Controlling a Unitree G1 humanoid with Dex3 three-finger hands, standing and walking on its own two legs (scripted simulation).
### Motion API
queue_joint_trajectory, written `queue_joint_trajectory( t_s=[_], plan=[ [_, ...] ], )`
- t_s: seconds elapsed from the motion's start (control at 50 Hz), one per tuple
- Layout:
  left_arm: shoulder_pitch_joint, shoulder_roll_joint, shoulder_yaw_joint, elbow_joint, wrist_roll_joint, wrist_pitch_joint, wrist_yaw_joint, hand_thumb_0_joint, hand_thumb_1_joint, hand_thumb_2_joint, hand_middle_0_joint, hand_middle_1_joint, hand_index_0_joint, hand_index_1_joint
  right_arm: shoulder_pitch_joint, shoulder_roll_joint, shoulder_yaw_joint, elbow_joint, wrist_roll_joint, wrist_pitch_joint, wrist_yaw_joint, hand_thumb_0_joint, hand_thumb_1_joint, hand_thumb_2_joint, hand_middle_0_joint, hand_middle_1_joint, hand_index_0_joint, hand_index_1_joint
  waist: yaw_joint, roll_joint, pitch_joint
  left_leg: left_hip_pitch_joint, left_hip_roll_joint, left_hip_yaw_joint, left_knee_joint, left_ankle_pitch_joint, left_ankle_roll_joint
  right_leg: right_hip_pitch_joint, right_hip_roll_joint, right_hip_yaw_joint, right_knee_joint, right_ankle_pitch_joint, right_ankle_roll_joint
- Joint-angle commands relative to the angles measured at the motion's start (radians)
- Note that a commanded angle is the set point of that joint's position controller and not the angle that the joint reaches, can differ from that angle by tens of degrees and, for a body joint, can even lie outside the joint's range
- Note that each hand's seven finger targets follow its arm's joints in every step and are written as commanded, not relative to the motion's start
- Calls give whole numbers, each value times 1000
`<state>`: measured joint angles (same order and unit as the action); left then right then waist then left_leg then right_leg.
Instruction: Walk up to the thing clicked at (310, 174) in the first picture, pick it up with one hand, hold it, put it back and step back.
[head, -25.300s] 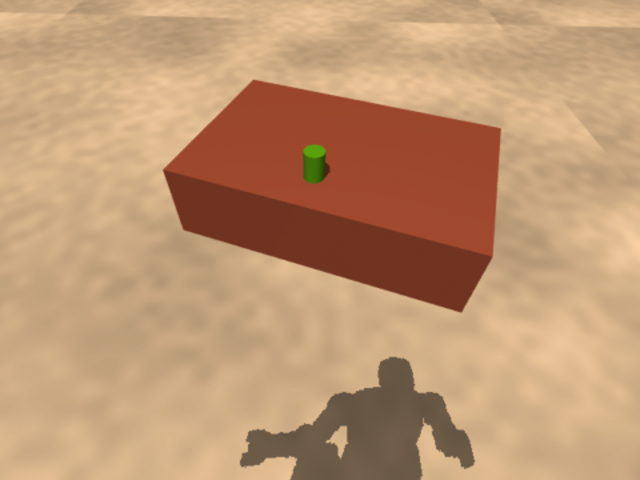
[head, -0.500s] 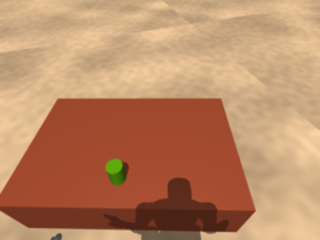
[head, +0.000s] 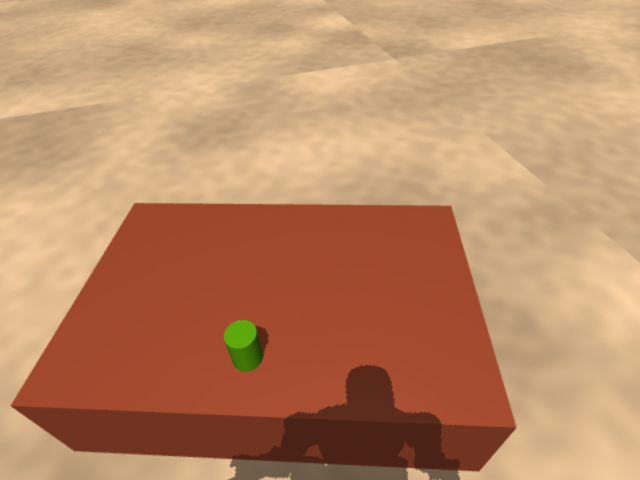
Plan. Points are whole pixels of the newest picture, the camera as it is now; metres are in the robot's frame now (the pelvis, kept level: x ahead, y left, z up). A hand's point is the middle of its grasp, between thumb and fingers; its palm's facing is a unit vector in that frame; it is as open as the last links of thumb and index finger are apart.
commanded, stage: home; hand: left
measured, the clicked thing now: (244, 346) +0.53 +0.21 -0.39
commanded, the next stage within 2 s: stand in 0.60 s
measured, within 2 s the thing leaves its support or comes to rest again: neither
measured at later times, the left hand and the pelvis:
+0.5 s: hand out of the picture +0.05 +0.25 -0.15, palm faces -0.02 -0.92 -0.39, open 17.5 cm; pelvis +0.00 +0.00 +0.00, yaw +0 degrees
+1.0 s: hand out of the picture +0.09 +0.24 -0.15, palm faces -0.01 -0.93 -0.38, open 13.1 cm; pelvis +0.02 -0.01 +0.00, yaw +0 degrees
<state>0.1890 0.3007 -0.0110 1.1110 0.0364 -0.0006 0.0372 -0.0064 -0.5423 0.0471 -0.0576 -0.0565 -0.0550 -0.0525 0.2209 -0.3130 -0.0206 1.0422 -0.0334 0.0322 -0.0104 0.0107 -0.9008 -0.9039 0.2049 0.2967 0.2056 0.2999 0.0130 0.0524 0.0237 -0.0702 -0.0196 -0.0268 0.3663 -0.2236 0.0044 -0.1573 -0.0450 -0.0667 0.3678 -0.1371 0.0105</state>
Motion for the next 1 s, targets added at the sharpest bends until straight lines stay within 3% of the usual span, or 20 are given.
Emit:
queue_joint_trajectory(
  t_s=[0.0, 0.12, 0.18, 0.22, 0.3, 0.34, 0.4, 0.48, 0.6, 0.68, 0.72, 0.74, 0.84, 0.88, 0.9, 0.96, 0.98],
  plan=[
    [-43, 222, 39, -37, -5, -23, 13, 0, -565, 47, -48, -52, -48, -52, -39, -173, -30, -47, 3, -27, -14, 0, -897, -901, 201, 301, 200, 301, 6, -41, 6, -99, 105, -94, -111, 73, 3, 56, -87, 108, -73, -32, -17],
    [-64, 229, 36, -21, -4, -17, 7, 0, -574, 42, -47, -50, -47, -51, -30, -186, -28, -22, 5, -21, -9, 0, -897, -901, 201, 301, 200, 301, -4, -50, 61, -133, 91, -82, -103, -32, 4, -13, -89, 133, -122, -202, -13],
    [-73, 231, 36, -18, -7, -19, 5, 0, -558, 52, -51, -55, -50, -55, -27, -182, -25, -17, 5, -24, -6, 0, -897, -901, 201, 301, 200, 301, -5, -59, 40, -129, 94, -83, -104, -18, 6, -3, -94, 140, -121, -197, -16],
    [-74, 227, 34, -18, -9, -20, 4, 0, -563, 49, -50, -53, -49, -53, -42, -195, -27, -18, 7, -28, -8, 0, -897, -901, 201, 301, 201, 301, -1, -25, 2, -111, 105, -88, -107, 14, 10, 29, -92, 131, -99, -129, -20],
    [-63, 226, 32, 0, -11, -19, 0, 0, -587, 35, -46, -48, -45, -48, -50, -197, -22, -11, 8, -32, -8, 0, -897, -901, 200, 301, 200, 301, 6, -40, 32, -144, 107, -94, -123, -10, 10, 35, -88, 123, -87, -113, -19],
    [-76, 233, 33, 0, -11, -21, 0, 0, -572, 44, -49, -52, -48, -52, -50, -190, -21, -10, 10, -34, -8, 0, -897, -901, 201, 301, 200, 301, 2, -68, 11, -115, 109, -91, -116, 34, 11, 34, -91, 127, -90, -102, -22],
    [-91, 245, 37, -2, -12, -20, 0, 0, -574, 42, -47, -50, -47, -50, -41, -205, -23, -2, 10, -32, -8, 0, -897, -901, 200, 301, 200, 301, -9, -55, 27, -112, 102, -85, -112, -2, 11, -1, -93, 138, -106, -156, -20],
    [-79, 238, 33, 4, -14, -18, -4, 0, -572, 43, -48, -52, -48, -52, -44, -199, -21, 1, 10, -30, -5, 0, -897, -901, 200, 301, 200, 301, -1, -73, 41, -139, 97, -85, -107, -26, 11, -5, -94, 144, -120, -204, -20],
    [-92, 232, 36, 8, -20, -21, -8, 0, -585, 35, -46, -48, -45, -48, -61, -214, -22, 7, 11, -42, -10, 0, -897, -901, 201, 301, 200, 301, 1, -20, -2, -119, 117, -90, -127, 40, 12, 60, -85, 123, -69, -37, -28],
    [-107, 234, 39, 10, -20, -22, -9, 0, -564, 47, -48, -52, -47, -52, -69, -212, -18, 8, 14, -47, -13, 0, -897, -901, 200, 301, 200, 301, -2, -28, -34, -76, 126, -87, -123, 136, 11, 89, -94, 119, -53, 75, -31],
    [-110, 233, 38, 9, -19, -22, -9, 0, -404, 207, -200, -212, -200, -212, -72, -212, -18, 11, 15, -47, -15, 0, -900, -900, 200, 300, 200, 300, -2, -57, -31, -55, 128, -88, -125, 159, 7, 76, -92, 114, -56, 91, -30],
    [-107, 227, 37, 13, -20, -22, -9, 0, -324, 287, -200, -292, -200, -292, -68, -214, -17, 16, 16, -47, -15, 0, -900, -900, 200, 300, 200, 300, -2, -62, -10, -65, 128, -90, -124, 143, 7, 70, -90, 116, -69, 68, -27],
    [-120, 234, 41, 10, -20, -23, -9, 0, 76, 687, -200, -300, -200, -301, -83, -218, -22, 20, 15, -42, -12, 0, -900, -900, 200, 300, 200, 300, -3, -57, -5, -70, 126, -83, -122, 111, 4, 69, -92, 124, -91, 26, -26],
    [-119, 232, 41, 7, -20, -25, -8, 0, 236, 847, -200, -300, -200, -301, -97, -224, -26, 15, 16, -43, -13, 0, -900, -900, 200, 300, 200, 300, -5, -46, -46, -44, 129, -81, -115, 155, 5, 100, -98, 120, -78, 111, -30],
    [-119, 237, 42, 8, -20, -27, -9, 0, 316, 900, -200, -300, -200, -301, -88, -218, -24, 18, 16, -42, -13, 0, -900, -900, 200, 300, 200, 300, -8, -63, -32, -49, 127, -79, -116, 140, 3, 86, -96, 122, -85, 103, -27],
    [-131, 238, 44, 3, -20, -29, -8, 0, 556, 900, -200, -300, -200, -301, -96, -218, -23, 16, 16, -42, -12, 0, -900, -900, 200, 300, 200, 300, -8, -54, -43, -54, 130, -77, -117, 152, 4, 108, -98, 119, -77, 137, -27],
    [-133, 239, 46, 3, -21, -28, -9, 0, 636, 900, -200, -300, -200, -301, -102, -215, -22, 17, 15, -40, -11, 0, -900, -900, 200, 300, 200, 300, -7, -55, -22, -54, 129, -76, -120, 133, 2, 84, -96, 122, -85, 106, -24]
  ],
)
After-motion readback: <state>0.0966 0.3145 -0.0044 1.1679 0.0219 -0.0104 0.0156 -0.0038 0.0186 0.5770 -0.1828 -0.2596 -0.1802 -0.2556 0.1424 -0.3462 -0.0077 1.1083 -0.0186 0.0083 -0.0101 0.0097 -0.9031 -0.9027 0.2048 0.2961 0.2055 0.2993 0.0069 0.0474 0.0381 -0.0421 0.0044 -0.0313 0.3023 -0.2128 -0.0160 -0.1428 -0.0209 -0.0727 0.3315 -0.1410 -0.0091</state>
